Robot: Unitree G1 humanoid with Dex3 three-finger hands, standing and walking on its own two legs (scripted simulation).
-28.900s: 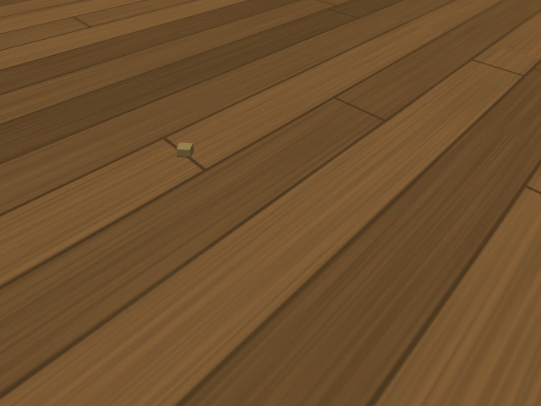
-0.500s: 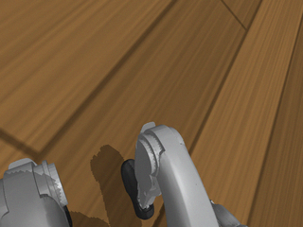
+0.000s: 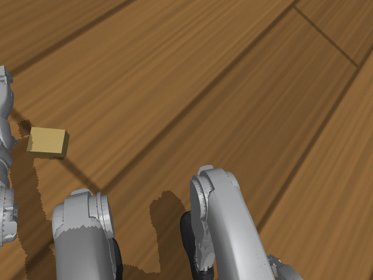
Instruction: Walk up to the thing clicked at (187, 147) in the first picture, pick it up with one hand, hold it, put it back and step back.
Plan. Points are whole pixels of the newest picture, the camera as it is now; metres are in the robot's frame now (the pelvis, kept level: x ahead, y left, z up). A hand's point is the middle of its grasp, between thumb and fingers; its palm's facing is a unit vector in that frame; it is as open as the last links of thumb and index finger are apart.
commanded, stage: withdraw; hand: left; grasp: from above
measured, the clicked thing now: (49, 142) +0.47 +0.28 -0.31
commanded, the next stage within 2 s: home in 0.48 s
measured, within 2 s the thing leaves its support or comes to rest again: neither
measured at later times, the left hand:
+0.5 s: hand (20, 140) +0.44 +0.29 -0.17, palm faces -0.50 -0.05 -0.86, open 13.2 cm
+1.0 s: hand out of the picture +0.41 +0.29 -0.04, palm faces -0.33 -0.40 -0.85, open 9.9 cm
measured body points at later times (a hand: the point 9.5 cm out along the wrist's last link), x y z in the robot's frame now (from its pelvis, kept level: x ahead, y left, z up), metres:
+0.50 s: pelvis -0.02 +0.00 +0.00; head +0.22 +0.08 +0.37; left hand +0.46 +0.29 -0.12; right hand +0.02 -0.29 -0.09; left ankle +0.07 +0.12 -0.30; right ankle +0.10 -0.12 -0.30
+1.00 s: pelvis +0.00 +0.00 +0.08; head +0.20 +0.05 +0.48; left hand +0.42 +0.31 +0.01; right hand +0.09 -0.26 -0.04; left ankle +0.07 +0.12 -0.30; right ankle +0.10 -0.12 -0.30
